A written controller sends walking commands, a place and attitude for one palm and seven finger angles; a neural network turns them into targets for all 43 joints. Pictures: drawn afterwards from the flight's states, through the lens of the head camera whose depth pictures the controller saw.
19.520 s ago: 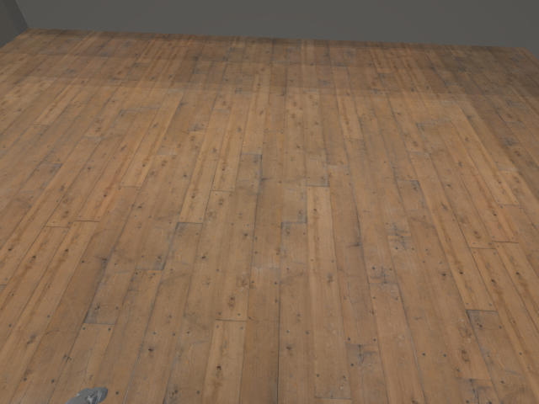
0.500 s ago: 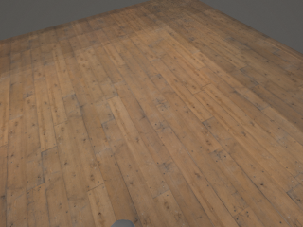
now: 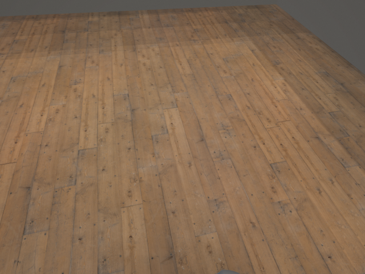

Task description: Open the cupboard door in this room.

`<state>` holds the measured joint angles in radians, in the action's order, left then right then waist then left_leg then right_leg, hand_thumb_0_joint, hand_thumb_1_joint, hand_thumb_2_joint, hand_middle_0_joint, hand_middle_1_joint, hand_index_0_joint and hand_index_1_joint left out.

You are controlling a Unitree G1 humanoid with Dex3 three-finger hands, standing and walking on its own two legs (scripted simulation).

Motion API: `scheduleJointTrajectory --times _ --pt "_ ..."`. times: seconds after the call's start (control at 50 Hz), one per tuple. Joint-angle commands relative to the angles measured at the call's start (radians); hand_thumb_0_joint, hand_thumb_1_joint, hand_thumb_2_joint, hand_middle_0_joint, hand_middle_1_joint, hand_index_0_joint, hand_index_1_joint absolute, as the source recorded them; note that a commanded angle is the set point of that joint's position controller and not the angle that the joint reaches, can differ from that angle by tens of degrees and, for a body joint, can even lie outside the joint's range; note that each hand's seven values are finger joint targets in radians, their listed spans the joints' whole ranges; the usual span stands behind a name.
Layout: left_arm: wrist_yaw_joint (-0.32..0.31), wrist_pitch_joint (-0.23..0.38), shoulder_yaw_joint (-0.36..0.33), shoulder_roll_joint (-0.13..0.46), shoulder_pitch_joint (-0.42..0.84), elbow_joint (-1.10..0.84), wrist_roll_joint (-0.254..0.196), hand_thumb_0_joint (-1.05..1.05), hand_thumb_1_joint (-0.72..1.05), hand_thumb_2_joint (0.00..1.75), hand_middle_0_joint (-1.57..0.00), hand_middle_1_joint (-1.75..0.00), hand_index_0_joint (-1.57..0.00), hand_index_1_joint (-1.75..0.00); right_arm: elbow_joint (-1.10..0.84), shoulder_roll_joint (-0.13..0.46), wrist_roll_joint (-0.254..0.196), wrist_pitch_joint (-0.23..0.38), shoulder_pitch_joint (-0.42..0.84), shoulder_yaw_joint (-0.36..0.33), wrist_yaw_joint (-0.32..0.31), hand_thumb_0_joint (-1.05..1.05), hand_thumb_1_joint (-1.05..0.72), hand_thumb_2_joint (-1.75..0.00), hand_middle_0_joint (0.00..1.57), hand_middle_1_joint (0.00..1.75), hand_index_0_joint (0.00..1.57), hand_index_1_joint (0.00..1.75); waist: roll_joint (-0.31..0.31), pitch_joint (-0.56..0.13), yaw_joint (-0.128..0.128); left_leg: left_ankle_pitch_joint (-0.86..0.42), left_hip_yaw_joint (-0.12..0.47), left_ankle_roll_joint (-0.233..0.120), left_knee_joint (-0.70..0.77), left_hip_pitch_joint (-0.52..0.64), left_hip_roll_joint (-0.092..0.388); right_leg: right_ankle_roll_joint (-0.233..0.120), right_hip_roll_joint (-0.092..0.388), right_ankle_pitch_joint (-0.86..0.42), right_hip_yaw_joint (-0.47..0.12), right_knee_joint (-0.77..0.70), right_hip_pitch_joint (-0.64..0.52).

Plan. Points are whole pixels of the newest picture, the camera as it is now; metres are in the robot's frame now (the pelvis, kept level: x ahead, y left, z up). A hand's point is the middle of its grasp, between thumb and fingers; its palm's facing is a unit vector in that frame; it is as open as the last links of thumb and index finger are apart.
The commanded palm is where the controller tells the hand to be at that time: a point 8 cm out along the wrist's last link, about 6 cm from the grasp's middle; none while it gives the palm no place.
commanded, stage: turn or walk to find it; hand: left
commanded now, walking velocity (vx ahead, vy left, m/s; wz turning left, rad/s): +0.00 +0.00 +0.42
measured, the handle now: out of the picture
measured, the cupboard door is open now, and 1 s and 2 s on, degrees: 0 0 0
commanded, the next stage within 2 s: stand and wait in 1.22 s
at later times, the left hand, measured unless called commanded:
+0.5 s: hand out of the picture +0.00 +0.14 -0.15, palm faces +0.25 -0.93 -0.27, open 7.3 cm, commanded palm none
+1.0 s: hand out of the picture -0.10 +0.20 -0.17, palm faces +0.46 -0.85 -0.25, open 7.3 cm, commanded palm none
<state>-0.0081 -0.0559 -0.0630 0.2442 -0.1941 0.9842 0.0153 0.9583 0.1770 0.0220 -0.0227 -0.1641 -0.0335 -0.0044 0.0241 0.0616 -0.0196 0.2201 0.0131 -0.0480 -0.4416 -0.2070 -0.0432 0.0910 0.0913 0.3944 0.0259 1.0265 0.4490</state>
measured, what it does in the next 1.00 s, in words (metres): steps on the spot, turning left: right foot, then left foot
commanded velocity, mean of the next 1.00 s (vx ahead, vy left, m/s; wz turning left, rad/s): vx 0.00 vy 0.00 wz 0.42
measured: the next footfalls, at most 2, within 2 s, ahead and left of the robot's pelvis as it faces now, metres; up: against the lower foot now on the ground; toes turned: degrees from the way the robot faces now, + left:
right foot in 0.20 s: +0.03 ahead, -0.14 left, +0.00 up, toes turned +2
left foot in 0.70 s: -0.07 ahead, +0.09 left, +0.00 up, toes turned +23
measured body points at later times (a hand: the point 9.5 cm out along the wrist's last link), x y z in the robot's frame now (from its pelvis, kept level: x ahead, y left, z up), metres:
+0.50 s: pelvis -0.03 -0.06 +0.00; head +0.01 -0.08 +0.45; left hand -0.02 +0.19 -0.13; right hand +0.05 -0.30 -0.17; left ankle -0.10 +0.11 -0.66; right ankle -0.01 -0.14 -0.74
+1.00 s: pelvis -0.06 -0.02 +0.00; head -0.04 +0.00 +0.45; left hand -0.12 +0.24 -0.15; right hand +0.12 -0.20 -0.14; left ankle -0.10 +0.08 -0.74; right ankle -0.01 -0.16 -0.69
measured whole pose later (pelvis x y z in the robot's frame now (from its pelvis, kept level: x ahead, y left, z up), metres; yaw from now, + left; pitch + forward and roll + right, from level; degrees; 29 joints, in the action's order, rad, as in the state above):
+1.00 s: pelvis -0.06 -0.02 +0.00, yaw +26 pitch -1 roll +0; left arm -0.01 -0.06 -0.06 0.24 -0.18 0.97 0.01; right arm 0.95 0.19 0.03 -0.03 -0.15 -0.04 0.00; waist 0.01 0.07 -0.01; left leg 0.23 0.03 -0.03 -0.47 -0.22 -0.03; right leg 0.09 0.08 0.43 0.03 0.94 0.42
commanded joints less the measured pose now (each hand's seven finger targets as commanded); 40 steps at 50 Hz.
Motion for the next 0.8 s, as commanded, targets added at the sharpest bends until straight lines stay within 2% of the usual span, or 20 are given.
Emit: scheduleJointTrajectory --times 0.0,0.08,0.12,0.14,0.16,0.18,0.2,0.22,0.26,0.3,0.42,0.54,0.58,0.62,0.64,0.66,0.68,0.7,0.74,0.78 --pt "-0.009 0.023 -0.01 0.056 0.064 -0.104 -0.003 0.0 0.9 0.9 -0.2 -0.3 -0.2 -0.3 -0.039 0.215 0.002 0.013 -0.074 -0.064 -0.016 0.0 -0.9 -0.9 0.2 0.3 0.2 0.3 -0.151 -0.068 0.054 -0.376 0.291 -0.136 0.106 0.107 0.278 -0.003 -0.016 0.059 -0.008 -0.106 0.046" --pt "-0.012 0.032 -0.006 0.045 0.039 -0.106 -0.01 0.0 0.9 0.9 -0.2 -0.3 -0.2 -0.3 -0.048 0.215 0.006 0.005 -0.056 -0.071 -0.013 0.0 -0.9 -0.9 0.2 0.3 0.2 0.3 -0.185 -0.085 0.041 -0.374 0.334 -0.124 0.076 0.025 0.25 -0.022 -0.055 0.048 0.01 -0.3 -0.099" --pt "-0.014 0.04 -0.008 0.05 -0.025 -0.094 -0.012 0.0 0.9 0.9 -0.2 -0.3 -0.2 -0.3 -0.054 0.212 0.001 0.003 -0.042 -0.074 -0.011 0.0 -0.9 -0.9 0.2 0.3 0.2 0.3 -0.171 -0.122 0.01 -0.364 0.336 -0.099 0.024 -0.007 0.22 -0.029 -0.068 -0.069 0.023 -0.471 -0.211" --pt "-0.017 0.049 -0.011 0.062 -0.062 -0.084 -0.01 0.0 0.9 0.9 -0.2 -0.3 -0.2 -0.3 -0.055 0.198 -0.004 0.004 -0.038 -0.073 -0.009 0.0 -0.9 -0.9 0.2 0.3 0.2 0.3 -0.132 -0.139 -0.01 -0.309 0.311 -0.062 -0.024 -0.059 0.185 -0.033 -0.051 -0.175 0.024 -0.614 -0.313" --pt "-0.023 0.061 -0.019 0.117 -0.089 -0.08 -0.002 0.0 0.9 0.9 -0.2 -0.3 -0.2 -0.3 -0.06 0.155 -0.014 0.006 -0.052 -0.07 -0.003 0.0 -0.9 -0.9 0.2 0.3 0.2 0.3 -0.005 -0.153 -0.019 -0.142 0.248 -0.005 -0.122 -0.192 0.118 -0.063 0.065 -0.215 -0.087 -0.71 -0.456" --pt "-0.029 0.066 -0.035 0.193 -0.094 -0.083 0.01 0.0 0.9 0.9 -0.2 -0.3 -0.2 -0.3 -0.086 0.097 -0.016 0.009 -0.054 -0.057 0.003 0.0 -0.9 -0.9 0.2 0.3 0.2 0.3 0.238 -0.119 -0.022 0.227 0.07 0.067 -0.312 -0.369 -0.026 -0.171 0.312 -0.299 -0.318 -0.74 -0.504" --pt "-0.027 0.067 -0.043 0.199 -0.081 -0.099 0.0 0.0 0.9 0.9 -0.2 -0.3 -0.2 -0.3 -0.081 0.149 -0.002 -0.011 -0.041 -0.073 -0.002 0.0 -0.9 -0.9 0.2 0.3 0.2 0.3 0.263 -0.1 -0.034 0.364 0.089 0.071 -0.508 -0.342 -0.001 -0.247 0.395 -0.263 -0.362 -0.776 -0.339" --pt "-0.03 0.061 -0.041 0.174 -0.029 -0.113 0.001 0.0 0.9 0.9 -0.2 -0.3 -0.2 -0.3 -0.071 0.157 0.001 -0.024 -0.022 -0.08 0.0 0.0 -0.9 -0.9 0.2 0.3 0.2 0.3 0.198 -0.024 -0.015 0.324 0.11 0.066 -0.65 -0.335 0.017 -0.264 0.359 -0.157 -0.344 -0.801 -0.221" --pt "-0.029 0.059 -0.025 0.113 0.07 -0.134 0.001 0.0 0.9 0.9 -0.2 -0.3 -0.2 -0.3 -0.031 0.134 0.003 -0.032 -0.078 -0.079 0.013 0.0 -0.9 -0.9 0.2 0.3 0.2 0.3 0.073 0.011 0.05 0.208 0.085 0.077 -0.757 -0.344 0.048 -0.222 0.259 -0.184 -0.171 -0.764 -0.197" --pt "-0.027 0.07 -0.017 0.09 0.055 -0.135 0.001 0.0 0.9 0.9 -0.2 -0.3 -0.2 -0.3 -0.014 0.12 0.003 -0.033 -0.107 -0.071 0.017 0.0 -0.9 -0.9 0.2 0.3 0.2 0.3 0.115 -0.007 0.048 0.14 0.054 0.098 -0.781 -0.342 0.055 -0.194 0.211 -0.307 -0.067 -0.737 -0.237" --pt "-0.026 0.071 -0.025 0.118 -0.056 -0.093 0.008 0.0 0.9 0.9 -0.2 -0.3 -0.2 -0.3 -0.021 0.119 0.0 -0.034 -0.035 -0.061 0.015 0.0 -0.9 -0.9 0.2 0.3 0.2 0.3 0.142 -0.032 -0.001 0.183 0.013 0.125 -0.651 -0.33 0.077 -0.216 0.24 -0.424 -0.033 -0.709 -0.334" --pt "-0.023 0.061 -0.038 0.164 -0.11 -0.059 0.016 0.0 0.9 0.9 -0.2 -0.3 -0.2 -0.3 -0.041 0.105 -0.013 -0.017 0.038 -0.038 0.012 0.0 -0.9 -0.9 0.2 0.3 0.2 0.3 0.186 -0.077 -0.039 0.259 -0.057 0.11 -0.377 -0.224 0.07 -0.242 0.271 -0.587 -0.007 -0.643 -0.391" --pt "-0.021 0.057 -0.041 0.177 -0.096 -0.055 0.016 0.0 0.9 0.9 -0.2 -0.3 -0.2 -0.3 -0.04 0.105 -0.016 -0.01 0.02 -0.034 0.01 0.0 -0.9 -0.9 0.2 0.3 0.2 0.3 0.185 -0.1 -0.027 0.237 -0.084 0.1 -0.266 -0.161 0.061 -0.231 0.274 -0.587 0.014 -0.608 -0.388" --pt "-0.02 0.05 -0.044 0.175 -0.074 -0.05 0.009 0.0 0.9 0.9 -0.2 -0.3 -0.2 -0.3 -0.031 0.119 -0.014 0.0 -0.027 -0.035 0.008 0.0 -0.9 -0.9 0.2 0.3 0.2 0.3 0.166 -0.111 0.01 0.091 -0.102 0.087 -0.077 -0.019 0.061 -0.176 0.26 -0.514 0.058 -0.54 -0.306" --pt "-0.017 0.043 -0.039 0.159 -0.066 -0.054 0.0 0.0 0.9 0.9 -0.2 -0.3 -0.2 -0.3 -0.023 0.15 -0.013 0.009 -0.062 -0.041 0.011 0.0 -0.9 -0.9 0.2 0.3 0.2 0.3 0.075 -0.128 0.038 -0.032 -0.065 0.072 0.055 0.107 0.087 -0.126 0.225 -0.421 0.1 -0.442 -0.215" --pt "-0.014 0.035 -0.032 0.103 -0.074 -0.073 -0.005 0.0 0.9 0.9 -0.2 -0.3 -0.2 -0.3 -0.028 0.236 -0.006 0.016 -0.088 -0.06 0.01 0.0 -0.9 -0.9 0.2 0.3 0.2 0.3 -0.172 -0.138 0.052 -0.193 0.187 0.01 0.127 0.22 0.281 -0.059 0.108 -0.114 0.16 -0.251 -0.025" --pt "-0.011 0.029 -0.01 0.054 -0.042 -0.11 -0.001 0.0 0.9 0.9 -0.2 -0.3 -0.2 -0.3 -0.025 0.312 -0.004 0.009 -0.118 -0.075 0.005 0.0 -0.9 -0.9 0.2 0.3 0.2 0.3 -0.332 -0.103 0.069 -0.451 0.349 -0.098 0.137 0.204 0.446 -0.023 0.036 0.249 0.128 -0.094 0.112" --pt "-0.018 0.015 -0.009 0.072 0.018 -0.112 0.005 0.0 0.9 0.9 -0.2 -0.3 -0.2 -0.3 -0.009 0.299 -0.001 0.009 -0.136 -0.075 -0.008 0.0 -0.9 -0.9 0.2 0.3 0.2 0.3 -0.276 -0.099 0.094 -0.444 0.351 -0.127 0.137 0.146 0.448 -0.024 0.039 0.232 0.04 0.0 0.108" --pt "-0.01 0.012 -0.018 0.083 0.039 -0.087 -0.001 0.0 0.9 0.9 -0.2 -0.3 -0.2 -0.3 -0.026 0.251 0.002 0.007 -0.034 -0.059 -0.02 0.0 -0.9 -0.9 0.2 0.3 0.2 0.3 -0.234 -0.024 0.049 -0.372 0.27 -0.125 0.133 0.062 0.354 -0.023 0.036 0.111 -0.005 0.079 0.117" --pt "0.0 0.019 -0.018 0.082 -0.014 -0.06 0.002 0.0 0.9 0.9 -0.2 -0.3 -0.2 -0.3 -0.046 0.224 -0.002 0.016 0.014 -0.048 -0.019 0.0 -0.9 -0.9 0.2 0.3 0.2 0.3 -0.172 -0.05 0.018 -0.387 0.189 -0.104 0.117 0.077 0.291 -0.014 0.024 0.034 0.005 0.09 0.092"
